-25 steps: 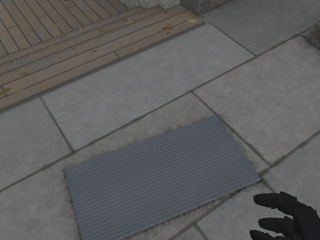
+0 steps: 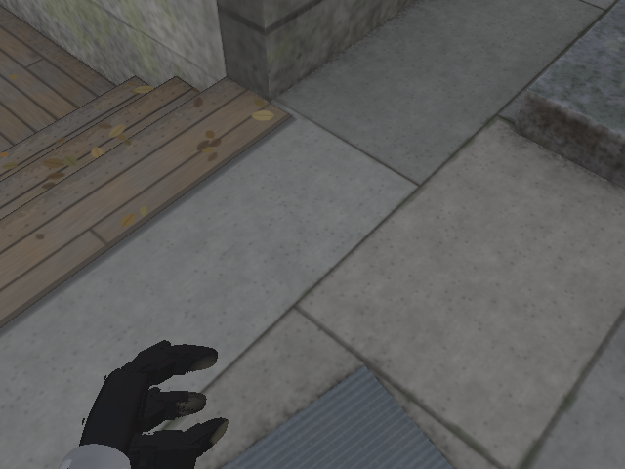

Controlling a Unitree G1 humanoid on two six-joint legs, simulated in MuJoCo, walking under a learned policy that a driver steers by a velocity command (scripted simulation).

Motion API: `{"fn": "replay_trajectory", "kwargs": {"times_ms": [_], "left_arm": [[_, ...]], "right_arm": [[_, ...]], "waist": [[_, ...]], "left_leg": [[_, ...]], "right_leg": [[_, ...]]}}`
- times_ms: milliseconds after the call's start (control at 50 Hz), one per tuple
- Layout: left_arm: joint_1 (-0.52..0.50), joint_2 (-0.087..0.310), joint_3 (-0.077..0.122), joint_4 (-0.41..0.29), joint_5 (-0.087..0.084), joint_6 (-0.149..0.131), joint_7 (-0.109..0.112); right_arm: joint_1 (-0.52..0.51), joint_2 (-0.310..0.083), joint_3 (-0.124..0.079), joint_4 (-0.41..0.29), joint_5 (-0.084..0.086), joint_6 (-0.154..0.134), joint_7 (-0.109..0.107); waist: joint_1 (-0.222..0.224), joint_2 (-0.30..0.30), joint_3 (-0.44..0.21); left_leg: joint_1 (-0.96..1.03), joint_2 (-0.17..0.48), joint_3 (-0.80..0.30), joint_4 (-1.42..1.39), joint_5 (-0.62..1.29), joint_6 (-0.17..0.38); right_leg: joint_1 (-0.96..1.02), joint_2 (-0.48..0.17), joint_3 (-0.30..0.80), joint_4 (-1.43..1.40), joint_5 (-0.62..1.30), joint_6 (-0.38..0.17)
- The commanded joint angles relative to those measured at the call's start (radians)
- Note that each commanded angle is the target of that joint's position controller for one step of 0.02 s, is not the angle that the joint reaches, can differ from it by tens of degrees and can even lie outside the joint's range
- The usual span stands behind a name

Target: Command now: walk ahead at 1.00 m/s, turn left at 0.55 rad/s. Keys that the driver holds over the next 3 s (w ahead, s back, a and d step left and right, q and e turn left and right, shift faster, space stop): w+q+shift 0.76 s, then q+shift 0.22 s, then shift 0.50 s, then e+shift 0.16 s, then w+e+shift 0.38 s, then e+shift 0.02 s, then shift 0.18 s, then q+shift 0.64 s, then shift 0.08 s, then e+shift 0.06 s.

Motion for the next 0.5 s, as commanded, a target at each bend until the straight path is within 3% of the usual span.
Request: {"fn": "replay_trajectory", "kwargs": {"times_ms": [20,40,60,80,100,120,160,200,240,280,300,340,360,400,420,440,460,480,500], "left_arm": [[0.581,0.283,0.114,0.093,0.023,-0.008,0.055],[0.594,0.341,0.138,0.098,0.042,-0.004,0.054],[0.528,0.263,0.129,0.086,0.022,0.006,0.052],[0.442,0.201,0.115,0.091,0.014,0.000,0.053],[0.408,0.163,0.111,0.106,0.016,-0.006,0.049],[0.397,0.140,0.107,0.120,0.012,-0.011,0.052],[0.405,0.092,0.099,0.159,-0.006,-0.028,0.046],[0.409,0.087,0.101,0.184,-0.025,-0.043,0.042],[0.409,0.088,0.101,0.201,-0.021,-0.053,0.042],[0.380,0.102,0.104,0.203,-0.017,-0.061,0.045],[0.379,0.145,0.111,0.200,-0.017,-0.067,0.046],[0.407,0.169,0.116,0.216,-0.019,-0.067,0.054],[0.423,0.182,0.117,0.217,-0.018,-0.063,0.056],[0.463,0.243,0.130,0.214,-0.020,-0.037,0.066],[0.464,0.277,0.140,0.206,-0.016,-0.013,0.071],[0.443,0.308,0.151,0.194,-0.010,0.012,0.076],[0.420,0.318,0.158,0.179,-0.002,0.030,0.074],[0.417,0.267,0.150,0.183,0.004,0.033,0.061],[0.438,0.091,0.106,0.121,0.021,0.018,0.049]], "right_arm": [[-0.118,-0.193,-0.037,-0.113,-0.004,-0.011,-0.006],[-0.004,-0.041,-0.007,-0.161,0.046,-0.006,-0.002],[-0.123,-0.147,-0.030,-0.166,0.035,0.006,-0.010],[-0.218,-0.154,-0.037,-0.188,0.023,0.012,-0.009],[-0.251,-0.129,-0.033,-0.190,0.013,0.018,-0.003],[-0.255,-0.109,-0.034,-0.190,0.001,0.031,0.006],[-0.258,-0.067,-0.031,-0.210,-0.017,0.070,0.020],[-0.336,-0.053,-0.029,-0.254,-0.026,0.097,0.034],[-0.420,-0.055,-0.023,-0.301,-0.030,0.105,0.050],[-0.474,-0.075,-0.022,-0.325,-0.020,0.105,0.063],[-0.510,-0.072,-0.014,-0.355,-0.019,0.103,0.073],[-0.573,-0.098,-0.017,-0.357,-0.026,0.096,0.085],[-0.576,-0.107,-0.019,-0.352,-0.025,0.090,0.086],[-0.526,-0.140,-0.029,-0.334,-0.023,0.083,0.076],[-0.445,-0.162,-0.038,-0.313,-0.020,0.081,0.065],[-0.296,-0.187,-0.053,-0.275,-0.018,0.082,0.054],[-0.106,-0.229,-0.078,-0.214,-0.021,0.084,0.034],[-0.043,-0.269,-0.103,-0.174,-0.019,0.088,0.006],[-0.138,-0.351,-0.114,-0.176,-0.015,0.096,0.000]], "waist": [[0.366,0.010,-0.324],[0.268,-0.270,-0.522],[0.273,-0.158,-0.417],[0.243,-0.093,-0.233],[0.216,-0.023,-0.146],[0.184,-0.020,-0.089],[0.125,-0.058,-0.035],[0.107,-0.060,0.019],[0.097,-0.069,0.057],[0.083,-0.045,0.073],[0.074,-0.057,0.096],[0.093,-0.002,0.125],[0.091,0.004,0.117],[0.057,-0.038,0.049],[0.010,-0.060,-0.007],[-0.065,-0.082,-0.078],[-0.140,-0.061,-0.161],[-0.141,0.027,-0.144],[0.017,0.266,-0.060]], "left_leg": [[-0.519,0.082,-0.012,0.744,0.716,0.096],[-0.807,-0.016,-0.008,1.103,-0.014,0.080],[-0.880,0.027,-0.040,1.191,0.044,0.103],[-0.927,0.066,-0.034,1.162,0.130,0.100],[-0.917,0.098,-0.029,1.131,0.151,0.095],[-0.893,0.119,-0.030,1.112,0.150,0.088],[-0.875,0.150,-0.028,1.098,0.129,0.070],[-0.949,0.175,-0.014,1.066,0.163,0.054],[-0.978,0.179,0.016,1.006,0.280,0.050],[-0.921,0.150,0.062,0.864,0.409,0.060],[-0.862,0.163,0.079,0.737,0.467,0.072],[-0.785,0.116,0.169,0.600,0.536,0.107],[-0.749,0.089,0.196,0.541,0.573,0.125],[-0.664,0.012,0.251,0.480,0.515,0.146],[-0.586,-0.027,0.261,0.469,0.437,0.157],[-0.440,-0.055,0.249,0.473,0.346,0.179],[-0.221,-0.079,0.210,0.455,0.243,0.206],[-0.066,-0.054,0.114,0.408,0.175,0.235],[0.048,0.102,-0.196,0.473,0.437,0.290]], "right_leg": [[0.897,-0.163,0.203,-0.032,-0.342,-0.030],[1.115,-0.448,0.725,-0.193,-0.747,-0.118],[0.984,-0.405,0.784,-0.305,-0.762,-0.091],[0.836,-0.367,0.614,-0.297,-0.585,-0.077],[0.722,-0.332,0.491,-0.316,-0.406,-0.070],[0.628,-0.297,0.386,-0.341,-0.312,-0.056],[0.523,-0.283,0.251,-0.385,-0.241,-0.045],[0.505,-0.280,0.135,-0.443,-0.181,-0.030],[0.477,-0.242,-0.012,-0.472,-0.065,-0.011],[0.445,-0.172,-0.150,-0.496,0.019,0.010],[0.413,-0.197,-0.180,-0.526,0.036,0.009],[0.472,-0.174,-0.257,-0.539,0.178,0.023],[0.538,-0.172,-0.276,-0.497,0.343,0.032],[0.692,-0.195,-0.285,-0.342,0.795,0.044],[0.742,-0.209,-0.282,-0.195,0.964,0.044],[0.730,-0.234,-0.266,0.016,1.066,0.034],[0.632,-0.244,-0.239,0.300,1.002,0.025],[0.435,-0.135,-0.225,0.670,0.436,0.046],[0.019,0.023,-0.155,1.056,-0.448,0.083]]}}
Next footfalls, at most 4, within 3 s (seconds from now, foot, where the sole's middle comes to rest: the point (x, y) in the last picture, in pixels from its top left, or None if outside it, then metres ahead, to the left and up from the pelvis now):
0.48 left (216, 414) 0.59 0.16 -0.76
0.90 right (169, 251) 1.03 0.27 -0.76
1.30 left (80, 311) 0.88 0.48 -0.76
1.62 right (152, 260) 1.01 0.31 -0.76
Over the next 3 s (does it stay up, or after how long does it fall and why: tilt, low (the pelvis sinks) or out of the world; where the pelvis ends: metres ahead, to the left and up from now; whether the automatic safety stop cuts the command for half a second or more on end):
stays up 1.07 0.47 0.02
